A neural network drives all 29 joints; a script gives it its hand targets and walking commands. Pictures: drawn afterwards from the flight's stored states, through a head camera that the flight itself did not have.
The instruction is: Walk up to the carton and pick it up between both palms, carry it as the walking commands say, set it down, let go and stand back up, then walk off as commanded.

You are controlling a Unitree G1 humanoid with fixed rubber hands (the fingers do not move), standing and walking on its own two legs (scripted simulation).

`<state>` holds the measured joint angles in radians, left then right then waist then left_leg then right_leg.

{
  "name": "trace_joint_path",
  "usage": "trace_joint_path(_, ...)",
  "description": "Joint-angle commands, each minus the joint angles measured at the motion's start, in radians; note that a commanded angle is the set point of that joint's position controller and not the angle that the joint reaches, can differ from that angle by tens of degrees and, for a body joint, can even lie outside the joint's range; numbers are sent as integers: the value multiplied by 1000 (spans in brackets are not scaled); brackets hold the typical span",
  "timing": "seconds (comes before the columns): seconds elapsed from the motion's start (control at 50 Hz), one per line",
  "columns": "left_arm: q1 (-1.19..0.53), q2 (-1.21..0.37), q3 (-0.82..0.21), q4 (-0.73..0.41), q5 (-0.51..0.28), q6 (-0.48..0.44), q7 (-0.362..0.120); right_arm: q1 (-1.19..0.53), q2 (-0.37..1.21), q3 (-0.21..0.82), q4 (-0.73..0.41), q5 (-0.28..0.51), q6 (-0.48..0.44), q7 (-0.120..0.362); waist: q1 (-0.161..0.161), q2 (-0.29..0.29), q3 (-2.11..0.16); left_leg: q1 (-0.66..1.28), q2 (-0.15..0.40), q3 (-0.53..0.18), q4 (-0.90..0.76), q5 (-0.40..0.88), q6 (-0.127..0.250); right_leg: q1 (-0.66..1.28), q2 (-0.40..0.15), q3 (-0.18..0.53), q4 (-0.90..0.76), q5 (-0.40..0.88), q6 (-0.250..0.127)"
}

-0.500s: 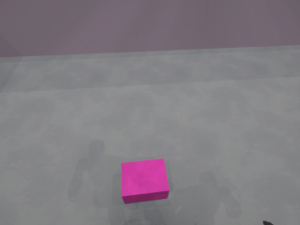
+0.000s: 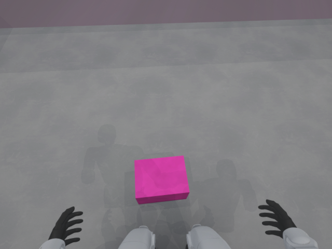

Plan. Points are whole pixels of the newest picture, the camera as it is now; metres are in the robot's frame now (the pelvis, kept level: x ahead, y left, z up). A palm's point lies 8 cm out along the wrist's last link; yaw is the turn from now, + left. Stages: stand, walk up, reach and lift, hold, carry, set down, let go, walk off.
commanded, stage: reach and lift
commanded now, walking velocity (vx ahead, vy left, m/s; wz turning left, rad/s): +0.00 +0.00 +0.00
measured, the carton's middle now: (160, 180) +0.45 +0.03 -0.65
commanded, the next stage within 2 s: none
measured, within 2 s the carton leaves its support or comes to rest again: neither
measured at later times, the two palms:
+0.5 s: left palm (82, 197) +0.26 +0.26 -0.15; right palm (252, 185) +0.28 -0.24 -0.14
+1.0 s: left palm (97, 160) +0.39 +0.25 -0.20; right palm (224, 148) +0.42 -0.20 -0.19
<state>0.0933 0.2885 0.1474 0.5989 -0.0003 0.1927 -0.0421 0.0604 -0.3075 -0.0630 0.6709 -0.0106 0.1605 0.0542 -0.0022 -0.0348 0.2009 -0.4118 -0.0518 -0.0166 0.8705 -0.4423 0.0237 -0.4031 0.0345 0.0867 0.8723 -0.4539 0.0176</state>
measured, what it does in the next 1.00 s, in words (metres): lowers itself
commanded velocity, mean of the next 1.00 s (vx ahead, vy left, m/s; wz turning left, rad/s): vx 0.00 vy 0.00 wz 0.00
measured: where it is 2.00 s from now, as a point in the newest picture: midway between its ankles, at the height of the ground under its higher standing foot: outside the picture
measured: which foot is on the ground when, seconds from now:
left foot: down 0.00-1.00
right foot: down 0.00-1.00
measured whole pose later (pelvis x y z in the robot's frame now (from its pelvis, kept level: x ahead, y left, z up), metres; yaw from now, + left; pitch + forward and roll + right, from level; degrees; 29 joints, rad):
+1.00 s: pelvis -0.05 -0.01 -0.08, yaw +1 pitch +31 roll +1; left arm -0.90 0.32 0.29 0.77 0.00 0.17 0.01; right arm -0.94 -0.30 -0.13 0.77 0.11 0.19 -0.05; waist 0.00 -0.03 0.19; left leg -1.31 -0.06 -0.02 1.17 -0.40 0.01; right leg -1.31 0.04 0.07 1.19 -0.43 0.03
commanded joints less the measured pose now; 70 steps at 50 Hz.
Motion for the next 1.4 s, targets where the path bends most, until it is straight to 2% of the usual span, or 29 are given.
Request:
trace_joint_path(0.0,-284,118,53,-185,53,-58,55,-239,-126,-136,-214,-29,-55,-39,-1,114,-431,35,35,-38,20,574,-77,-203,3,-84,-18,375,-2)
trace_joint_path(0.02,-294,119,56,-174,51,-58,63,-256,-122,-139,-210,-27,-58,-44,3,121,-450,22,33,-44,34,626,-76,-224,5,-87,0,407,-1)
trace_joint_path(0.08,-310,120,56,-147,25,-62,72,-270,-116,-155,-178,-27,-56,-61,-18,114,-537,9,28,-59,76,744,-62,-261,5,-80,37,493,-3)
trace_joint_path(0.1,-315,124,61,-137,22,-64,76,-280,-110,-153,-176,-24,-57,-64,-13,112,-570,5,23,-64,88,775,-57,-275,3,-76,48,516,-3)
trace_joint_path(0.18,-379,129,68,-114,-4,-69,78,-353,-114,-155,-163,-11,-53,-76,-20,100,-669,-21,24,-75,130,795,-49,-358,2,-68,81,537,-9)
trace_joint_path(0.22,-424,142,81,-116,-8,-67,76,-402,-107,-147,-173,3,-49,-79,-6,91,-704,-55,22,-74,144,775,-42,-378,2,-67,94,537,-8)
trace_joint_path(0.24,-465,133,73,-113,-20,-62,73,-443,-110,-149,-174,9,-43,-82,-13,83,-708,-75,25,-77,149,732,-41,-396,1,-61,96,516,-11)
trace_joint_path(0.32,-606,170,81,-131,-29,-40,63,-569,-111,-136,-186,41,-15,-89,11,78,-753,-152,26,-63,153,573,-31,-399,4,-59,102,440,-11)
trace_joint_path(0.34,-652,181,78,-132,-30,-32,60,-611,-124,-146,-191,38,-6,-91,2,70,-750,-162,29,-65,145,521,-31,-412,3,-62,103,400,-9)
trace_joint_path(0.4,-748,201,95,-122,-24,-5,62,-708,-138,-141,-182,64,20,-90,24,82,-752,-195,30,-55,132,385,-27,-437,2,-66,96,289,-12)
trace_joint_path(0.44,-840,209,96,-117,-23,10,65,-789,-152,-142,-176,78,35,-86,26,91,-743,-206,38,-59,122,308,-28,-481,-1,-74,101,208,-13)
trace_joint_path(0.5,-943,218,120,-92,-13,20,72,-886,-161,-149,-130,86,49,-78,43,112,-729,-224,40,-51,113,248,-37,-539,-3,-82,107,137,-13)
trace_joint_path(0.58,-1040,201,130,-28,-11,18,80,-972,-179,-176,-34,83,51,-67,23,134,-734,-219,43,-51,113,234,-53,-624,-2,-102,127,109,-13)
trace_joint_path(0.64,-1110,185,134,10,-18,-1,80,-1059,-185,-190,-3,96,33,-62,16,141,-783,-204,43,-49,134,294,-58,-690,5,-111,148,137,-10)
trace_joint_path(0.68,-1146,189,148,24,-15,-19,81,-1106,-193,-195,16,102,16,-58,33,143,-837,-178,41,-48,150,365,-63,-731,11,-120,169,173,-6)
trace_joint_path(0.76,-1231,205,162,38,-25,-59,81,-1191,-203,-196,36,125,-25,-62,45,134,-978,-148,37,-48,204,550,-65,-790,25,-127,203,286,2)
trace_joint_path(0.86,-1363,266,177,-9,-52,-91,81,-1304,-242,-205,-22,155,-51,-97,48,128,-1278,-52,28,-49,275,819,-62,-781,34,-116,234,450,3)
trace_joint_path(0.94,-1498,317,179,-18,-93,-95,72,-1449,-254,-183,-74,176,-40,-124,57,78,-1418,-164,17,-19,299,792,-40,-679,32,-88,256,520,2)
trace_joint_path(0.96,-1509,319,177,-5,-103,-93,67,-1465,-245,-170,-70,183,-34,-129,63,68,-1440,-204,11,-8,299,776,-34,-631,31,-80,258,543,2)
trace_joint_path(1.0,-1530,328,177,25,-126,-87,59,-1496,-253,-173,-89,174,-25,-141,52,33,-1520,-280,-1,7,311,758,-25,-519,29,-67,280,613,1)
trace_joint_path(1.04,-1523,349,184,33,-143,-80,53,-1501,-257,-167,-118,176,-14,-153,62,1,-1620,-316,-12,20,315,760,-18,-377,27,-52,299,693,-2)
trace_joint_path(1.1,-1516,349,172,29,-171,-67,48,-1485,-265,-177,-139,162,-4,-165,45,6,-1724,-315,-21,23,332,809,-18,-284,27,-52,330,784,-8)
trace_joint_path(1.12,-1524,356,171,31,-178,-64,46,-1498,-270,-177,-149,160,-1,-168,49,8,-1735,-309,-20,21,340,822,-17,-298,26,-54,337,781,-9)
trace_joint_path(1.18,-1556,375,162,-63,-206,-52,52,-1538,-298,-183,-252,167,9,-177,48,20,-1904,-234,-20,15,370,886,-23,-252,33,-61,371,823,-16)
trace_joint_path(1.26,-1660,420,153,-183,-232,-10,72,-1618,-346,-188,-322,193,52,-185,56,75,-2038,-59,-7,-3,429,930,-33,-402,46,-90,393,678,-16)
trace_joint_path(1.28,-1687,429,142,-213,-246,7,74,-1639,-356,-191,-337,199,68,-190,42,84,-2072,-32,-4,-7,443,929,-37,-424,45,-97,397,650,-16)
trace_joint_path(1.32,-1700,446,155,-204,-245,25,77,-1664,-356,-192,-345,205,84,-186,44,86,-1987,-55,1,-13,464,921,-36,-523,46,-103,408,589,-13)
trace_joint_path(1.36,-1748,451,164,-149,-228,28,81,-1735,-371,-189,-301,203,84,-180,59,77,-1890,-162,6,-3,490,794,-39,-631,45,-112,446,471,-11)
trace_joint_path(1.38,-1766,437,163,-94,-221,24,80,-1752,-356,-177,-239,205,84,-176,61,67,-1796,-258,7,5,503,702,-39,-687,43,-113,467,407,-11)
